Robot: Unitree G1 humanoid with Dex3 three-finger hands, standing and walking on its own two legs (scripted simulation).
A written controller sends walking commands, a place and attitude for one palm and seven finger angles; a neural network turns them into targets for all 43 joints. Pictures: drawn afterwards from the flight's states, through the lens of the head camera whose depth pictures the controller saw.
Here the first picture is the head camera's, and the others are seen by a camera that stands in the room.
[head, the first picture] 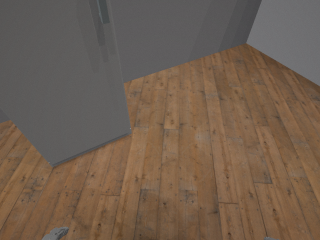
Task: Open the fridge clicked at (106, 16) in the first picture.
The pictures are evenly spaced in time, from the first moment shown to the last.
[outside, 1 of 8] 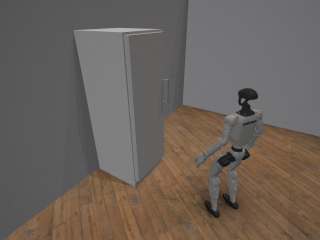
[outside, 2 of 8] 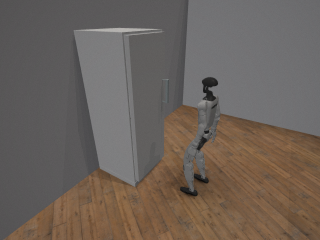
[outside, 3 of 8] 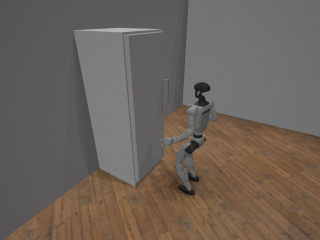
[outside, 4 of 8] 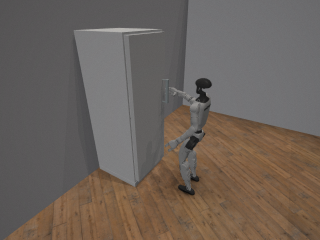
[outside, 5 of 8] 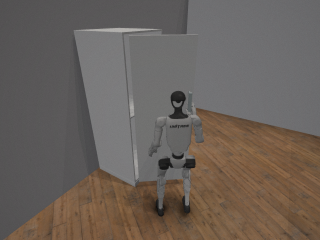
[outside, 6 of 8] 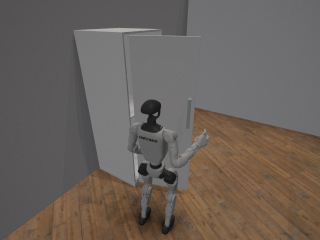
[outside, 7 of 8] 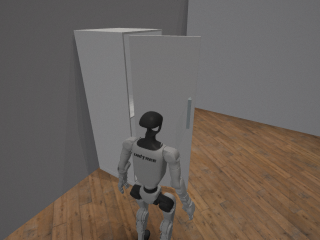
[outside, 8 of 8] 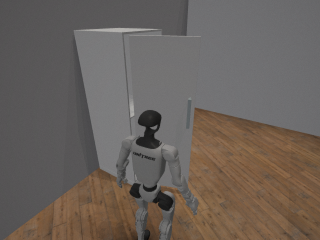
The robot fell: no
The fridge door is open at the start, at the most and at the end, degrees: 0 72 70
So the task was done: yes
